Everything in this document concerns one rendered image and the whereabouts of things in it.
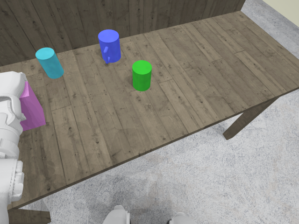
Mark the table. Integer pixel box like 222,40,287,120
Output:
0,0,299,224

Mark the left robot thigh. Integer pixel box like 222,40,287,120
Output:
103,209,130,224

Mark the left robot upper arm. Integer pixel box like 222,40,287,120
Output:
0,159,24,224

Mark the left robot hand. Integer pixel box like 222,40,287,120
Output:
0,71,27,121

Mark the left robot forearm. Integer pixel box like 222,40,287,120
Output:
0,93,23,161

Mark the left robot shin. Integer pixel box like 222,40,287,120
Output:
114,205,124,210

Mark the sponge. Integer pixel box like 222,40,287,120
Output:
19,81,46,131

